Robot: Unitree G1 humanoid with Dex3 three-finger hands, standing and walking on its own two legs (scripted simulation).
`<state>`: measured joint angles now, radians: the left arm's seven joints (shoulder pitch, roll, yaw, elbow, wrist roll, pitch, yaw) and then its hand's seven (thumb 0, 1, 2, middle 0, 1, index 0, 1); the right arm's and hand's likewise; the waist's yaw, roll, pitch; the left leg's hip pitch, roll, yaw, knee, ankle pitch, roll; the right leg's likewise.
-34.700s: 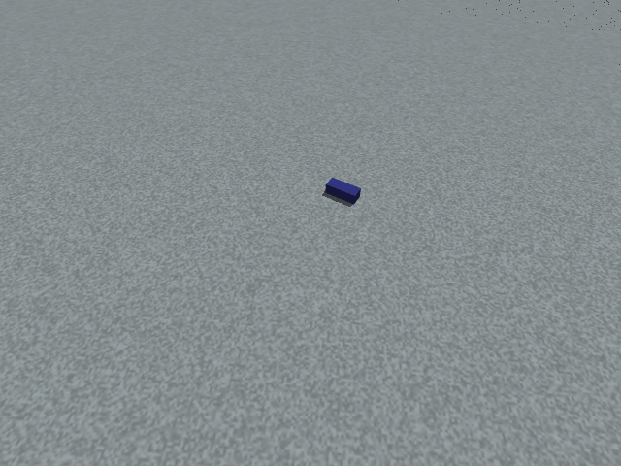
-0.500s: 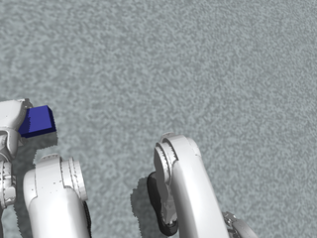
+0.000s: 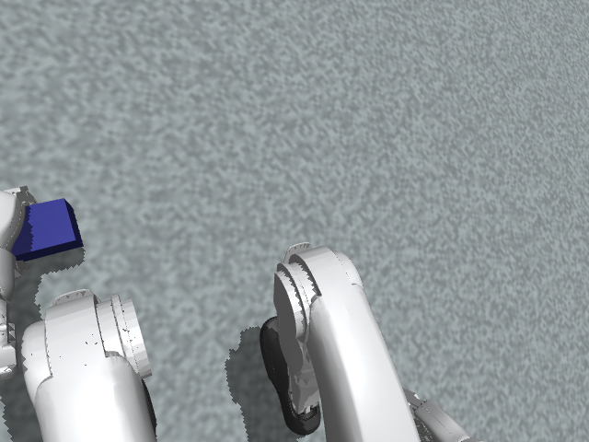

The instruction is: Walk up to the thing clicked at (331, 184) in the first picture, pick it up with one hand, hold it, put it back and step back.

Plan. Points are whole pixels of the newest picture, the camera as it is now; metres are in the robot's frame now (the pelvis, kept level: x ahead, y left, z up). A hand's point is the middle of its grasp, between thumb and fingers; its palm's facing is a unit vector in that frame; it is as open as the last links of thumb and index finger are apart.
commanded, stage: rest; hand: left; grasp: from above
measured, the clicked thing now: (10, 238) +0.40 +0.29 -0.26
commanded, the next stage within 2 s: open in 0.18 s
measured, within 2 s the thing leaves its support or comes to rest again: neither
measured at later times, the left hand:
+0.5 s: hand (5, 247) +0.39 +0.29 -0.24, palm faces -0.46 -0.15 -0.88, open 10.0 cm
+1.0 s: hand (0, 243) +0.39 +0.30 -0.24, palm faces -0.45 -0.16 -0.88, open 13.3 cm
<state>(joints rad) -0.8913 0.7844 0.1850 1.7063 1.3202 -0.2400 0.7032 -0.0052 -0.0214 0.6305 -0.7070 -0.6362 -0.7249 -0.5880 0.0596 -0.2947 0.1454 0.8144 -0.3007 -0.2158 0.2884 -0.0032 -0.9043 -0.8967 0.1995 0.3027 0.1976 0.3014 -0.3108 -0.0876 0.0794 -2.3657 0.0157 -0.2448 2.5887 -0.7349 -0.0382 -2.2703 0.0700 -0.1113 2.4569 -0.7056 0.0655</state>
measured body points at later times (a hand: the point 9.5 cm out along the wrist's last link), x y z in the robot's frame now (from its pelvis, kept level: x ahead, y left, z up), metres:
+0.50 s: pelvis -0.01 +0.00 +0.00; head +0.24 +0.11 +0.36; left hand +0.41 +0.29 -0.19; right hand +0.05 -0.26 -0.07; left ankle +0.06 +0.13 -0.25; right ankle +0.10 -0.12 -0.25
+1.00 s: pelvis -0.01 +0.01 +0.00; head +0.24 +0.13 +0.36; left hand +0.41 +0.30 -0.19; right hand +0.05 -0.25 -0.06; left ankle +0.06 +0.13 -0.25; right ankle +0.10 -0.12 -0.25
